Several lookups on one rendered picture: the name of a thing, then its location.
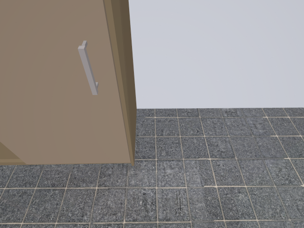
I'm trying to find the wardrobe door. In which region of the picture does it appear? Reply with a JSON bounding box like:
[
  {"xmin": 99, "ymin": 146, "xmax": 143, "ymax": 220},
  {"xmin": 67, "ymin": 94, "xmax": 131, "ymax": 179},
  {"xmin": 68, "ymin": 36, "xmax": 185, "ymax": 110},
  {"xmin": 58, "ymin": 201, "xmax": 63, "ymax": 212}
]
[
  {"xmin": 0, "ymin": 142, "xmax": 20, "ymax": 159},
  {"xmin": 0, "ymin": 0, "xmax": 131, "ymax": 164}
]

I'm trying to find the handle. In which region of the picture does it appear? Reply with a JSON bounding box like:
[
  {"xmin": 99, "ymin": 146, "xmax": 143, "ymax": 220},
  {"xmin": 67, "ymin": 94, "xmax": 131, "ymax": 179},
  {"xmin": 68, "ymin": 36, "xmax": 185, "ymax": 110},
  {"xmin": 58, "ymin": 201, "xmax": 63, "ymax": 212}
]
[{"xmin": 78, "ymin": 41, "xmax": 99, "ymax": 95}]

